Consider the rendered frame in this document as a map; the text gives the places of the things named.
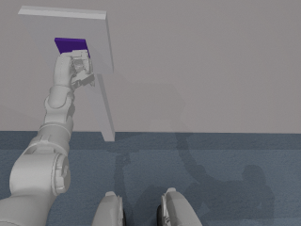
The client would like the panel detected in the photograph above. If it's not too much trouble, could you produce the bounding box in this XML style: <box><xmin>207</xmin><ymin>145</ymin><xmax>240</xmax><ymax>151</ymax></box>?
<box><xmin>18</xmin><ymin>6</ymin><xmax>116</xmax><ymax>142</ymax></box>

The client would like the left robot upper arm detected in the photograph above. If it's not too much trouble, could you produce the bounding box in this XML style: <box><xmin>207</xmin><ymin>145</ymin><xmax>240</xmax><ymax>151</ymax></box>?
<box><xmin>0</xmin><ymin>153</ymin><xmax>71</xmax><ymax>226</ymax></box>

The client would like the left robot forearm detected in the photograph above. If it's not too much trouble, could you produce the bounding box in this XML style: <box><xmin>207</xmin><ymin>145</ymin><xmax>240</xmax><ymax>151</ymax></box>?
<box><xmin>9</xmin><ymin>86</ymin><xmax>75</xmax><ymax>194</ymax></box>

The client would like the robot left hand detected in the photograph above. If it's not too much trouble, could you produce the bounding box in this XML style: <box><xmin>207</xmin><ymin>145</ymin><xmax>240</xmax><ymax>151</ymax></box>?
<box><xmin>53</xmin><ymin>49</ymin><xmax>95</xmax><ymax>92</ymax></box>

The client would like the button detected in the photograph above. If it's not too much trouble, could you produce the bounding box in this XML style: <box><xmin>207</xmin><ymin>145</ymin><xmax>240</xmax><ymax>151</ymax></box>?
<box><xmin>55</xmin><ymin>38</ymin><xmax>90</xmax><ymax>58</ymax></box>

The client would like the robot right shin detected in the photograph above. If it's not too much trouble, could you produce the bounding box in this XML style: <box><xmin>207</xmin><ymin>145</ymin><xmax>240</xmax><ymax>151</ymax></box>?
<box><xmin>161</xmin><ymin>187</ymin><xmax>176</xmax><ymax>226</ymax></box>

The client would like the left robot thigh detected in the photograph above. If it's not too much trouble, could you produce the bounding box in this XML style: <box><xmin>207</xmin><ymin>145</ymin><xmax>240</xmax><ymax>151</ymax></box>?
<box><xmin>90</xmin><ymin>195</ymin><xmax>123</xmax><ymax>226</ymax></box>

